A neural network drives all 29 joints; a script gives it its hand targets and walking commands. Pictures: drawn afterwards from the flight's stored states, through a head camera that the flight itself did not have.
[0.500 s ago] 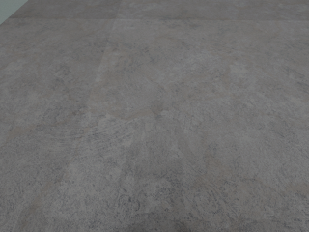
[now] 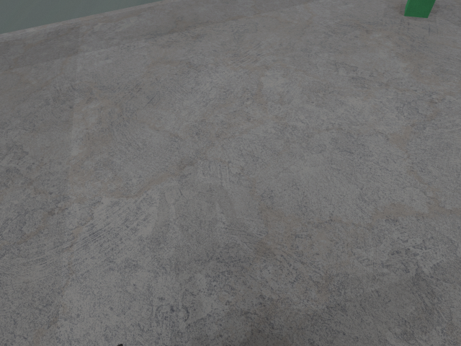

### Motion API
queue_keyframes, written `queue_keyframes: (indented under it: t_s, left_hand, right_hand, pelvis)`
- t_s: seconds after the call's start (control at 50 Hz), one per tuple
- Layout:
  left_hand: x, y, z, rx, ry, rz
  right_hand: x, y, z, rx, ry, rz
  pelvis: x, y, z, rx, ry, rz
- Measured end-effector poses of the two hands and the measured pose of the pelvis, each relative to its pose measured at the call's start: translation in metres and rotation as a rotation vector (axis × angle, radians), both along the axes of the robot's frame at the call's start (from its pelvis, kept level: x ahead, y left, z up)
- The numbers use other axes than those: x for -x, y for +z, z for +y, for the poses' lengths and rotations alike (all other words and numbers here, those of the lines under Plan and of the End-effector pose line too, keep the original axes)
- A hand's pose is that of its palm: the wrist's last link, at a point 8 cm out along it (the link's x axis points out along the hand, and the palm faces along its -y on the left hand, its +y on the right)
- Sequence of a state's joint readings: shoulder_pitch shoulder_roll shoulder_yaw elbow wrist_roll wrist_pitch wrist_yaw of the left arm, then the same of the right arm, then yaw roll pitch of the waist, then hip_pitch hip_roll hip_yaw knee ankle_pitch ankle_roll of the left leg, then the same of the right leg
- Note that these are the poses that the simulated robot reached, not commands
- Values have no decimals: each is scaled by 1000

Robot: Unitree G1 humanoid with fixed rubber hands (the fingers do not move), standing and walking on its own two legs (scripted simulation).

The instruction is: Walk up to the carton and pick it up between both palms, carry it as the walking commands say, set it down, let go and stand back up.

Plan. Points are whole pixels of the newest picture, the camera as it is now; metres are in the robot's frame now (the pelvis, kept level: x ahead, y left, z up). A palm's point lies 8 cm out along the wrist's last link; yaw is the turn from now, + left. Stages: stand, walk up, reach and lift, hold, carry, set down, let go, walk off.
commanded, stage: walk up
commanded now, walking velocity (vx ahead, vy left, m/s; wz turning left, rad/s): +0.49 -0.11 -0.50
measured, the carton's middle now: out of the picture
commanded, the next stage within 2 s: none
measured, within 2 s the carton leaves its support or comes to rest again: neither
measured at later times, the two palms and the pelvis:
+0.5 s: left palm out of the picture +0.15 +0.22 -0.13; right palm (395, 270) +0.28 -0.29 -0.10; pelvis +0.18 -0.03 +0.00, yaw -14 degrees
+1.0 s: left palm (256, 163) +0.59 -0.05 -0.12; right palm out of the picture +0.26 -0.43 -0.14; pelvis +0.38 -0.21 +0.00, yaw -23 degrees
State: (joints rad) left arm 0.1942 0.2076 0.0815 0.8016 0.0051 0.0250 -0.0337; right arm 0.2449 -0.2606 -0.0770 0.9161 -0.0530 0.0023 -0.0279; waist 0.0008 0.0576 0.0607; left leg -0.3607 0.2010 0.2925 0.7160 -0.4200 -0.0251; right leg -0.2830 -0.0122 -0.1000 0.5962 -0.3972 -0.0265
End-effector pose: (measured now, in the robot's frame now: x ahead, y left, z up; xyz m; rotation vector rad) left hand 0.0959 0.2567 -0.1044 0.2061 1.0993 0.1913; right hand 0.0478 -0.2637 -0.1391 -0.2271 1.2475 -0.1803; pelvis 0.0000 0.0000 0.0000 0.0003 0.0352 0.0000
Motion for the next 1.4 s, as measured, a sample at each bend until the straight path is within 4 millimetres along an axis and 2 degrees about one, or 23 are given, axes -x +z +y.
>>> queue_keyframes:
  t_s: [0.02, 0.06, 0.14, 0.22, 0.32, 0.42, 0.46, 0.48, 0.52, 0.58, 0.62, 0.68, 0.72, 0.76, 0.82, 0.88, 0.92, 0.96, 1.06, 1.12, 1.18, 1.24, 1.4]
  left_hand:
    - [3, 0, -5, 1, -3, 3]
    - [20, 0, -16, 6, 10, 45]
    - [57, 5, -35, 26, 45, 160]
    - [73, 11, -50, 41, 60, 245]
    - [61, 11, -55, 47, 54, 327]
    - [20, -6, -47, 61, 21, 401]
    - [-9, -21, -41, 71, -26, 423]
    - [-31, -26, -40, 69, -61, 415]
    - [-89, -30, -39, 61, -125, 347]
    - [-189, -24, -49, 59, -221, 198]
    - [-252, -15, -65, 64, -285, 108]
    - [-333, -2, -104, 82, -378, 0]
    - [-377, 5, -138, 105, -442, -55]
    - [-414, 11, -177, 134, -506, -95]
    - [-461, 13, -235, 161, -590, -129]
    - [-502, 7, -286, 148, -634, -155]
    - [-517, -4, -307, 118, -617, -157]
    - [-514, -11, -311, 80, -576, -113]
    - [-461, -9, -285, -9, -425, 96]
    - [-434, -2, -278, -31, -354, 197]
    - [-423, 4, -283, -38, -313, 262]
    - [-428, 9, -294, -35, -293, 292]
    - [-484, 4, -326, -16, -269, 343]
  right_hand:
    - [1, -2, -5, -7, 2, 15]
    - [-15, 2, -10, -32, 16, -6]
    - [-75, 26, -14, -63, 55, -152]
    - [-131, 45, -19, -72, 44, -270]
    - [-197, 55, -18, -84, 11, -363]
    - [-255, 52, -12, -51, -9, -390]
    - [-260, 44, -18, -5, -55, -382]
    - [-250, 41, -22, 20, -85, -354]
    - [-212, 35, -34, 63, -157, -244]
    - [-146, 36, -45, 91, -271, -58]
    - [-112, 40, -46, 88, -338, 32]
    - [-81, 45, -41, 62, -410, 128]
    - [-71, 44, -37, 33, -453, 172]
    - [-70, 41, -35, 1, -497, 202]
    - [-82, 31, -44, -41, -562, 224]
    - [-103, 13, -70, -74, -599, 248]
    - [-124, -2, -97, -93, -587, 256]
    - [-164, -7, -130, -97, -555, 196]
    - [-298, 9, -222, -34, -432, -56]
    - [-364, 23, -260, -11, -388, -160]
    - [-416, 35, -281, -18, -382, -231]
    - [-461, 41, -292, -45, -387, -278]
    - [-580, 40, -305, -97, -358, -347]
  pelvis:
    - [-1, -1, -4, 5, -7, 3]
    - [-6, 4, -12, 0, -25, 10]
    - [-26, 18, -23, -18, -63, 6]
    - [-54, 25, -28, -31, -101, -2]
    - [-95, 23, -27, -27, -147, -6]
    - [-145, 11, -24, -13, -194, -5]
    - [-167, 1, -23, -8, -222, -15]
    - [-174, -1, -24, -12, -236, -27]
    - [-190, 2, -28, -9, -256, -42]
    - [-215, 11, -36, 0, -280, -54]
    - [-232, 16, -44, 7, -296, -53]
    - [-256, 19, -60, 13, -314, -45]
    - [-272, 20, -73, 15, -325, -37]
    - [-289, 19, -88, 12, -339, -29]
    - [-316, 12, -117, 1, -359, -16]
    - [-345, -2, -153, -11, -370, -2]
    - [-361, -12, -178, -1, -389, 2]
    - [-372, -11, -197, -11, -395, -3]
    - [-405, 7, -232, -13, -414, -17]
    - [-428, 15, -250, -7, -433, -30]
    - [-454, 21, -266, -5, -448, -35]
    - [-482, 25, -279, -9, -461, -36]
    - [-568, 20, -304, -12, -476, -30]
